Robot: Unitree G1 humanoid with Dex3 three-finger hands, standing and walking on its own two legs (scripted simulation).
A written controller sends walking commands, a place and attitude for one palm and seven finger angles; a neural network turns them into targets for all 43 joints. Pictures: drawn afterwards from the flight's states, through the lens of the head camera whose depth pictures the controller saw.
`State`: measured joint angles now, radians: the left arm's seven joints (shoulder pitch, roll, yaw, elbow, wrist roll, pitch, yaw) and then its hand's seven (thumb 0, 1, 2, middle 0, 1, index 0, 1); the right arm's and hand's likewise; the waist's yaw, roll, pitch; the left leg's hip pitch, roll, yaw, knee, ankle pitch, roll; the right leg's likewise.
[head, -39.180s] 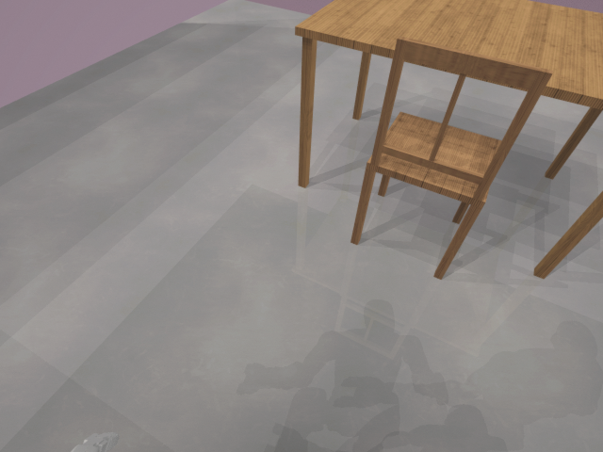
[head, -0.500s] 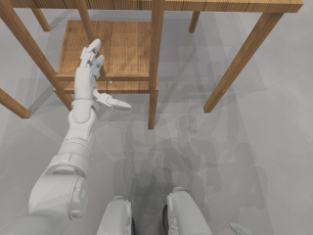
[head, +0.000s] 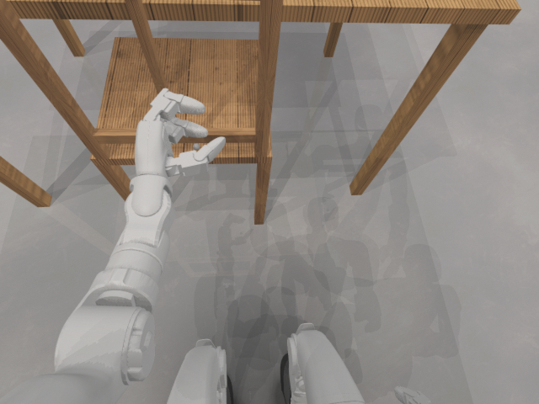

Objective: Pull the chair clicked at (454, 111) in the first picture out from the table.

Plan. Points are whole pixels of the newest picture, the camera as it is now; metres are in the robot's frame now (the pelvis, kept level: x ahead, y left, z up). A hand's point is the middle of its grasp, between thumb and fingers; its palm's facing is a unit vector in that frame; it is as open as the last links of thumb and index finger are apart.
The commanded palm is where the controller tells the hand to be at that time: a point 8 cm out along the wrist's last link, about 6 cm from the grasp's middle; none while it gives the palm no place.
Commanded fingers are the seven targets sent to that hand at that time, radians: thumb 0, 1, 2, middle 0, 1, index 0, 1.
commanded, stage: hook a spindle and tug to test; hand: left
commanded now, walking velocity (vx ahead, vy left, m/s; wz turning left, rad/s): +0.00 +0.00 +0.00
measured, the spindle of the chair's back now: (158, 78) +0.62 +0.14 +0.02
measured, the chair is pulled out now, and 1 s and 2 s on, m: -0.12 -0.12 -0.12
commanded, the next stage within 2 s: open the thumb and straighten the fingers in 0.76 s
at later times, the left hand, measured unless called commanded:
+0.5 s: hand (190, 160) +0.46 +0.08 +0.03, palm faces -0.04 -1.00 -0.03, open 4.4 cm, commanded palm +0.43 +0.13 +0.03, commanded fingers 0.00 0.90 0.90 -0.50 -1.45 -0.50 -1.45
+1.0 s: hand (189, 168) +0.45 +0.09 +0.02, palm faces -0.08 -0.99 -0.08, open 4.9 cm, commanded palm +0.43 +0.13 +0.02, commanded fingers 0.00 -0.07 0.43 -0.50 -1.45 -0.50 -1.45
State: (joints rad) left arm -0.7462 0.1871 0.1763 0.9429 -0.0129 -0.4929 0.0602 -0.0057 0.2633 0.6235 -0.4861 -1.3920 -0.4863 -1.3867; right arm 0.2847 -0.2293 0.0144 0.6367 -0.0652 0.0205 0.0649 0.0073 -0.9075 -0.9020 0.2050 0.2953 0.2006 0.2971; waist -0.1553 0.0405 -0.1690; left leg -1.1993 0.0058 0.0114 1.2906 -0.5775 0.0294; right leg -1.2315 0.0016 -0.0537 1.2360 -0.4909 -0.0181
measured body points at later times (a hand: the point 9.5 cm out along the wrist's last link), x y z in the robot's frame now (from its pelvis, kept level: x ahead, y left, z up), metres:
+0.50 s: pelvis +0.00 +0.00 +0.00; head +0.15 +0.00 +0.43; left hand +0.45 +0.14 +0.03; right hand +0.07 -0.25 -0.12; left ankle +0.01 +0.10 -0.62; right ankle +0.04 -0.11 -0.62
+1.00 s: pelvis +0.00 +0.00 +0.00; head +0.14 +0.01 +0.43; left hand +0.45 +0.14 +0.02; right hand +0.08 -0.25 -0.13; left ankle +0.01 +0.10 -0.62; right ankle +0.04 -0.11 -0.62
